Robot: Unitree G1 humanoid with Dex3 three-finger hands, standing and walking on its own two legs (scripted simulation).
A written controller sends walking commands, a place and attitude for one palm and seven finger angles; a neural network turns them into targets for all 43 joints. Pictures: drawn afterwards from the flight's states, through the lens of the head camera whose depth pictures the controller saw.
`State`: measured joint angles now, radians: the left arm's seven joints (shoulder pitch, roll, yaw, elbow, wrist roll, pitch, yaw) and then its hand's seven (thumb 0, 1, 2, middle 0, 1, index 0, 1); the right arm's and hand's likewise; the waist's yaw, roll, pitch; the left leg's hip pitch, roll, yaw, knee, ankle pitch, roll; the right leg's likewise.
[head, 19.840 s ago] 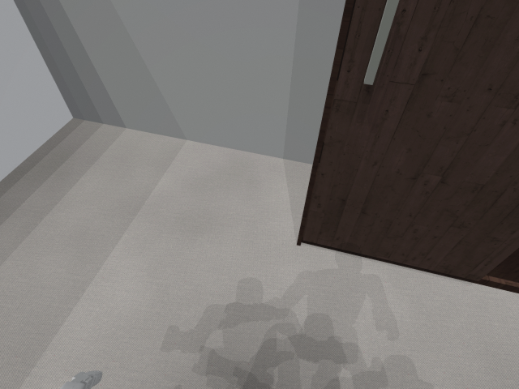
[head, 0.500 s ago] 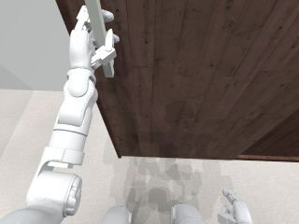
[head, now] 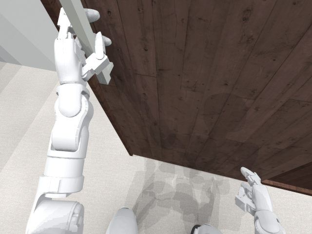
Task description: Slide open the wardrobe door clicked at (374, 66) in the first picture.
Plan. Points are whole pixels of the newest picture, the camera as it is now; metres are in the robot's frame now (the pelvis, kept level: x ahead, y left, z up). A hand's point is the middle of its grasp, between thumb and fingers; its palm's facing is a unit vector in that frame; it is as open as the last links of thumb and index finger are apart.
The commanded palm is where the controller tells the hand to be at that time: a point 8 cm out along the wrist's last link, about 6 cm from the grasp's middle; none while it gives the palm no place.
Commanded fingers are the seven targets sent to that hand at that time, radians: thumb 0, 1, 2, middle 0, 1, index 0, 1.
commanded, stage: step sideways, sliding the door along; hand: left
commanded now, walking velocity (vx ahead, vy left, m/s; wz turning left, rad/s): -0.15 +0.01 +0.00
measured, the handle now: (94, 39) +0.44 +0.20 +0.20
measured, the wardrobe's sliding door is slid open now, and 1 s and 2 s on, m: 0.01 0.14 0.29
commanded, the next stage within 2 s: none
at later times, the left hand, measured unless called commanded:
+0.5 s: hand (137, 66) +0.39 +0.10 +0.19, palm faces +0.01 -1.00 -0.05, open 6.5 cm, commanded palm +0.36 +0.09 +0.20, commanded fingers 0.00 0.90 0.90 -0.45 -1.40 -0.45 -1.40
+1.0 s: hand (162, 69) +0.38 +0.05 +0.20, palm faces -0.04 -1.00 -0.04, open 6.2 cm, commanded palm +0.36 +0.04 +0.20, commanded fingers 0.00 0.90 0.90 -0.45 -1.40 -0.45 -1.40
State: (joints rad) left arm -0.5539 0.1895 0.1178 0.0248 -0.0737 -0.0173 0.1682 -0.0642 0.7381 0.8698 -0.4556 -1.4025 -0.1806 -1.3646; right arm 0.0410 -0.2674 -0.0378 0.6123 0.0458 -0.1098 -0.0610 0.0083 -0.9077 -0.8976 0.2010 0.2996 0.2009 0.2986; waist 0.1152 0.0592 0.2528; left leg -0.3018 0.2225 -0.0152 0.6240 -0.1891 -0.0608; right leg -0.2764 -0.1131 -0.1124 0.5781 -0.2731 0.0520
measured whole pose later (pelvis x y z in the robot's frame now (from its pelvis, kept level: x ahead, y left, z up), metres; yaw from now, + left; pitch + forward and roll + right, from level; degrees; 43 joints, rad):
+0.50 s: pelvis -0.01 +0.02 -0.01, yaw +0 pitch -1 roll -1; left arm -0.62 0.10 -0.07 0.03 -0.07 -0.07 0.14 -0.03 0.79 0.83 -0.45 -1.40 -0.10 -1.33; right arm 0.02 -0.15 0.01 0.60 0.04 -0.09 0.01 0.01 -0.90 -0.90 0.20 0.30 0.20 0.30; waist 0.10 0.07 0.26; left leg -0.32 0.25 0.04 0.66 -0.30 -0.14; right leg -0.33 -0.10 -0.02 0.64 -0.30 0.09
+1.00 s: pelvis -0.04 -0.04 +0.00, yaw -4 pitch -2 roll -3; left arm -0.70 0.15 -0.07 0.19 -0.10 -0.10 0.11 0.00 0.78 0.84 -0.45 -1.40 -0.17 -1.37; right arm 0.08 -0.17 -0.02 0.64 0.04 -0.01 0.02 0.01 -0.91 -0.90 0.20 0.30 0.20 0.30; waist 0.14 0.04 0.27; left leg -0.23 0.27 0.07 0.57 -0.29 -0.13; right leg -0.51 -0.05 -0.03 1.02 -0.40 0.02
